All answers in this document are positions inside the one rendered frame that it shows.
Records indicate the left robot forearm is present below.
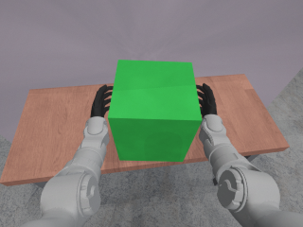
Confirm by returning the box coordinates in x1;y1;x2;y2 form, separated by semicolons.
40;116;110;214

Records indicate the table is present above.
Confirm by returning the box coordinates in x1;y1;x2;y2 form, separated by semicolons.
0;74;290;189

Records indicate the right robot forearm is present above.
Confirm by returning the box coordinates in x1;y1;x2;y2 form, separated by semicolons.
199;114;280;200

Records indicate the carton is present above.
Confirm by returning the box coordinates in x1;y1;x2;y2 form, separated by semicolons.
108;60;203;162

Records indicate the left robot upper arm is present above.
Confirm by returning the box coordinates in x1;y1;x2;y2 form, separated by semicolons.
19;172;101;227

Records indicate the right robot hand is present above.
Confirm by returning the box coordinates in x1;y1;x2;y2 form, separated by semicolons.
196;83;218;118

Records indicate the left robot hand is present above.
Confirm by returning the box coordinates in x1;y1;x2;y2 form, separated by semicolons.
90;84;114;118

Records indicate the right robot upper arm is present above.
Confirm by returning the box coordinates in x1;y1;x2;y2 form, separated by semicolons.
217;167;303;227

